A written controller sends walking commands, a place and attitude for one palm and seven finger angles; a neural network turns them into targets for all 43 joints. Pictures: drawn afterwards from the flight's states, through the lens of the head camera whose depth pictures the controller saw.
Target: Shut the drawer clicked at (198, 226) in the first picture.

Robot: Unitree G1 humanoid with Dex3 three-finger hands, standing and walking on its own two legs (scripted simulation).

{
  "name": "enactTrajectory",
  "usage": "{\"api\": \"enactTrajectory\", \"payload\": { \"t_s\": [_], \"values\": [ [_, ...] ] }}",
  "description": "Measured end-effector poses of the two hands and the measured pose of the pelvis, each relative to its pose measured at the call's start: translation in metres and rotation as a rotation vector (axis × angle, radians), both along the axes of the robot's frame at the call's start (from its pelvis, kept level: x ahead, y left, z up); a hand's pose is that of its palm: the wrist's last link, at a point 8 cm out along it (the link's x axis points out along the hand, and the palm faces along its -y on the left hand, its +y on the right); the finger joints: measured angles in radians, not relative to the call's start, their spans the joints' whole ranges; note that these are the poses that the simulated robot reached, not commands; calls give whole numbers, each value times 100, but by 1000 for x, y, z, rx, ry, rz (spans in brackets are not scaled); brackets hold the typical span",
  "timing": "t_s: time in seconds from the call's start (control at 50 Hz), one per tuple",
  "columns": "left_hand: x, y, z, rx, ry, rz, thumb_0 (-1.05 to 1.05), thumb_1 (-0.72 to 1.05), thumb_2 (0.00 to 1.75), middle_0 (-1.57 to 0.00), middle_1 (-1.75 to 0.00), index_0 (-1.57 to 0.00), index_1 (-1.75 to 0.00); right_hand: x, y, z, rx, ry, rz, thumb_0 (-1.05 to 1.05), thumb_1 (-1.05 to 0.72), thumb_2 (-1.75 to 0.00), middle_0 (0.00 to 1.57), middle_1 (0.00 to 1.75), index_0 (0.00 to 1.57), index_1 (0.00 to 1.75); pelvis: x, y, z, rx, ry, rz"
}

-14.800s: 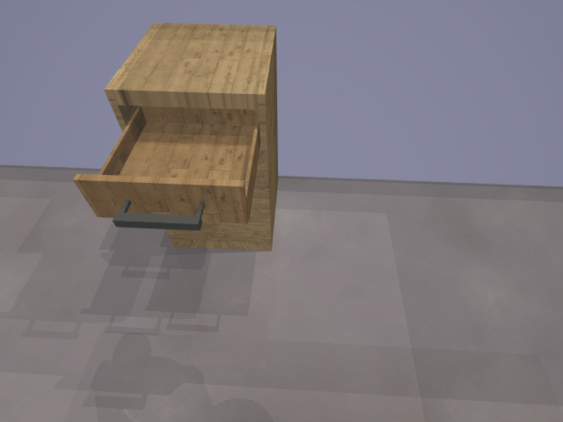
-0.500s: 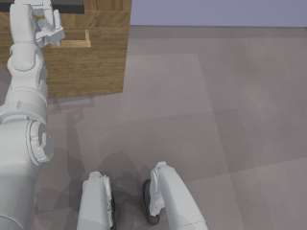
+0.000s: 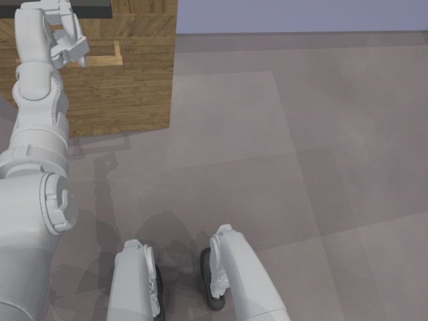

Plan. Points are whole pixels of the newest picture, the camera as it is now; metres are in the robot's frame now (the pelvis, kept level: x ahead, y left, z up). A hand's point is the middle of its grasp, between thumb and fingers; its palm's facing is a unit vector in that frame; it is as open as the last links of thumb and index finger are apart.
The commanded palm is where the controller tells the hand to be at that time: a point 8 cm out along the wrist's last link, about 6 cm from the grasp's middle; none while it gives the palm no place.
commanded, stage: pull the fist back off the drawer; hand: left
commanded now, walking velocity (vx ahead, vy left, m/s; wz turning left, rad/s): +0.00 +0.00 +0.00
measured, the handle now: out of the picture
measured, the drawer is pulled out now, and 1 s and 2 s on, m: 0.00 0.00 0.00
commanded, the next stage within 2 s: draw the hand back to the body in 0.22 s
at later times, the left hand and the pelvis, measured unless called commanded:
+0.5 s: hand (62, 52) +0.52 +0.17 +0.07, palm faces +0.02 -1.00 -0.05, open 3.3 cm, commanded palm +0.48 +0.20 +0.10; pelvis +0.06 +0.00 +0.05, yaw +1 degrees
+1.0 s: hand out of the picture +0.36 +0.20 +0.20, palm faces +0.13 -0.96 -0.23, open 3.3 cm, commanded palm +0.32 +0.25 +0.23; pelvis +0.07 +0.00 +0.15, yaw +4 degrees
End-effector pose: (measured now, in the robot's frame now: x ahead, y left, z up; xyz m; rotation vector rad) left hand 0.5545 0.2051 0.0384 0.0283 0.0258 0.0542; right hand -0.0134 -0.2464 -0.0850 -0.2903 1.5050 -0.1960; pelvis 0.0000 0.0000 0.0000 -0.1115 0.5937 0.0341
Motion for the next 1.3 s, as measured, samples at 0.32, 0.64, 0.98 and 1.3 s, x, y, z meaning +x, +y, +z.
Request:
{"api": "enactTrajectory", "payload": {
  "t_s": [0.32, 0.64, 0.98, 1.3],
  "values": [
    [-16, 13, -5, -10, 2, 24, 1, 89, 90, -140, -160, -140, -160, 78, -2, 4, 35, -66, 36, 0, -90, -89, 20, 30, 20, 30, 35, 3, 21, 21, -8, 0],
    [-123, 34, 86, -8, 16, 43, 2, 90, 90, -140, -160, -140, -160, 193, 13, 75, 116, -354, 83, 0, -91, -89, 20, 29, 20, 30, 73, 1, 96, 59, -166, 9],
    [-221, 38, 168, 180, 89, 69, 2, 90, 90, -140, -160, -140, -160, 264, 27, 156, 102, -701, 136, 0, -91, -89, 20, 29, 20, 30, 75, 2, 143, 96, -416, 29],
    [-298, 56, 260, 296, -12, 271, 1, 90, 90, -140, -160, -140, -160, 283, 44, 186, 171, -809, 211, 1, -90, -89, 20, 30, 20, 30, 83, -6, 174, 122, -595, 37]
  ]
}}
